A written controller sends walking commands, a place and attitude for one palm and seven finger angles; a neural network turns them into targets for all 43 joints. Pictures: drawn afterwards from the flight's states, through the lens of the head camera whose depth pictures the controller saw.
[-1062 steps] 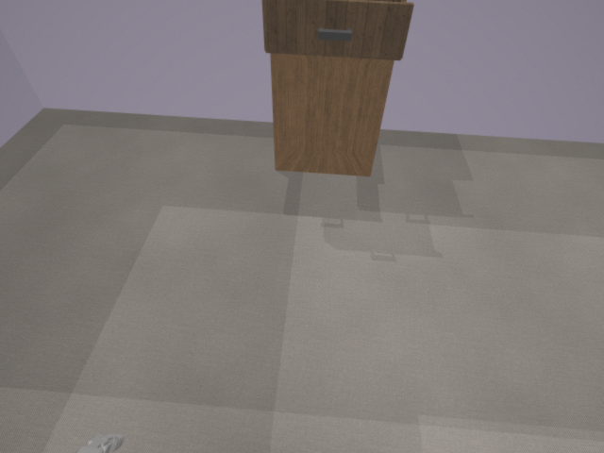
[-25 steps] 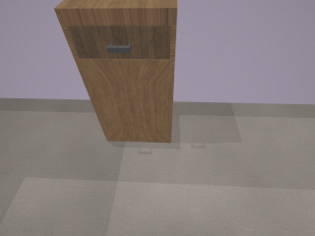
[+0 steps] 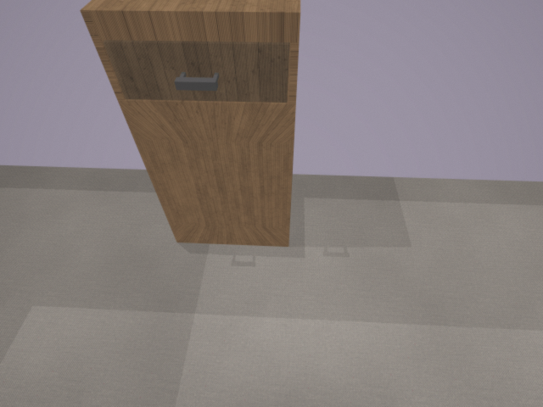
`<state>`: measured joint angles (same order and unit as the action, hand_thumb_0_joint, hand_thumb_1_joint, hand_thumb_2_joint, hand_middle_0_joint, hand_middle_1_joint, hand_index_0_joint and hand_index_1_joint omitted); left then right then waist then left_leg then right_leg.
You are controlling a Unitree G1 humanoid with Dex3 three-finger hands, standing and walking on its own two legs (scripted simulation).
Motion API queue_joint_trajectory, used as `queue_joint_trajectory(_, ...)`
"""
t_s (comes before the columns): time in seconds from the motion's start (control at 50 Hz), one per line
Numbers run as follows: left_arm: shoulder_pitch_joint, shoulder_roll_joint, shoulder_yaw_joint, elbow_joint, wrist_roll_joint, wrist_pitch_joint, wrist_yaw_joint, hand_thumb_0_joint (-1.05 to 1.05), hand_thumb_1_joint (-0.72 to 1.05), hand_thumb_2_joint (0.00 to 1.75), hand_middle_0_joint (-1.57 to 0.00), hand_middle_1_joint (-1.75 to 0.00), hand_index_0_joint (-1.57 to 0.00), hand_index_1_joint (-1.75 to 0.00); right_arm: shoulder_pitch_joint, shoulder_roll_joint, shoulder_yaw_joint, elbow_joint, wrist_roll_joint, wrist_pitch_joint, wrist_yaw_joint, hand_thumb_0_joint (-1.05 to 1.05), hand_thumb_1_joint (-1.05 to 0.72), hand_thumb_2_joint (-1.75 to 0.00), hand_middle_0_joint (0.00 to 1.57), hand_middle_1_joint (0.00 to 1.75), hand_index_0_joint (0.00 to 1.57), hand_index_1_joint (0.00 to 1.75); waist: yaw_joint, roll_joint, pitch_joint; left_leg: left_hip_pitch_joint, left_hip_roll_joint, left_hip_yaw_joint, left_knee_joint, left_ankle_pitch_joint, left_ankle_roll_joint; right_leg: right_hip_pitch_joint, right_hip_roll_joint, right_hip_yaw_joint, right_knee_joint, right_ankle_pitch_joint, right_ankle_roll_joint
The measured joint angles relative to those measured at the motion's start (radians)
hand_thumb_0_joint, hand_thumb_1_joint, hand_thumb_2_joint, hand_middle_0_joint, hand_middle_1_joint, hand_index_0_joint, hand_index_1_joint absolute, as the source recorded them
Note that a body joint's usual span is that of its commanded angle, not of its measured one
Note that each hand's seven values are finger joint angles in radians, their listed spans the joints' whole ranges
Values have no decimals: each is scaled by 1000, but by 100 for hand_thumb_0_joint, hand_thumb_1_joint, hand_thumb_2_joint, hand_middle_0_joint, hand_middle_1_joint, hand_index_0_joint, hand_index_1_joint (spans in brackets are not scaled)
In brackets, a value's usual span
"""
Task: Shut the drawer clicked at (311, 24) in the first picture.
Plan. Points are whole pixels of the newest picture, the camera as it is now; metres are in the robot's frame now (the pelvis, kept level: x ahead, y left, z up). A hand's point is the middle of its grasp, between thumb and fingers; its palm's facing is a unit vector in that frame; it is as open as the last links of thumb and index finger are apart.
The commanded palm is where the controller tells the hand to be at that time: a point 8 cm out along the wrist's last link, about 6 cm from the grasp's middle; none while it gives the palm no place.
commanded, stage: look to check the result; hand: left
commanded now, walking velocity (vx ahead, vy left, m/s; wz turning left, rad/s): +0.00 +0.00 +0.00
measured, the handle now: (198, 79) +0.85 +0.23 +0.04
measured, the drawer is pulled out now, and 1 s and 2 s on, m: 0.00 0.00 0.00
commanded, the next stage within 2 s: stand and wait in 0.38 s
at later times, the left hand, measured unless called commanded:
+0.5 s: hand out of the picture +0.00 +0.15 -0.17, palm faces +0.03 -0.98 -0.19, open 7.4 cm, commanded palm none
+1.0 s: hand out of the picture +0.00 +0.15 -0.17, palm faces +0.03 -0.98 -0.19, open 7.4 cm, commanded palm none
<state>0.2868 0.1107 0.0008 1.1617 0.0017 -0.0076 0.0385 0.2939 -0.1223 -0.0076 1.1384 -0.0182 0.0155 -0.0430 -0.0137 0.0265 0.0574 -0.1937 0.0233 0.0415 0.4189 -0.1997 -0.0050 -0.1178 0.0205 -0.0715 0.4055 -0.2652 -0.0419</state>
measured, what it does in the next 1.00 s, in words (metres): stands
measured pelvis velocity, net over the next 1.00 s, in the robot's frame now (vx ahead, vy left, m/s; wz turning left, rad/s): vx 0.01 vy -0.01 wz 0.00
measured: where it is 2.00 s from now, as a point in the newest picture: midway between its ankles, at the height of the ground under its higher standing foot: outside the picture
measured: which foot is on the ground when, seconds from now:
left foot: down 0.00-1.00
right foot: down 0.00-1.00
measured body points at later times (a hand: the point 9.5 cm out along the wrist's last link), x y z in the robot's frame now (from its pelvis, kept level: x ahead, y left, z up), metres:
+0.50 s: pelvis +0.01 -0.01 +0.00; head +0.03 -0.02 +0.45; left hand +0.00 +0.20 -0.16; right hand -0.01 -0.22 -0.17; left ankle +0.02 +0.12 -0.74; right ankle -0.03 -0.09 -0.74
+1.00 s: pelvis +0.01 -0.01 +0.00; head +0.03 -0.02 +0.45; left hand +0.00 +0.20 -0.16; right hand -0.01 -0.22 -0.17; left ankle +0.02 +0.12 -0.74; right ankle -0.03 -0.09 -0.74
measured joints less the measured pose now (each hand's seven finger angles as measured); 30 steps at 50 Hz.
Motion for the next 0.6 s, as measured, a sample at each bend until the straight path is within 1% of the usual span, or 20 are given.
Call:
queue_joint_trajectory(0.22, 2, -1, 1, -1, 0, -3, 1, 0, 90, 90, -20, -30, -20, -30, -12, -1, 1, 0, 0, 0, -2, 1, -91, -90, 20, 30, 20, 30, 2, 1, -3, 12, 5, -1, -3, -8, -7, 14, 6, 0, -7, -6, -5)
queue_joint_trajectory(0.6, -6, 3, 3, -8, -1, -4, 2, 0, 90, 90, -20, -30, -20, -30, -9, -3, 1, 3, 0, 0, -4, 0, -90, -90, 20, 30, 20, 30, -1, 0, 0, 26, 14, 0, -10, -13, -16, 28, 15, 2, -18, -9, -12)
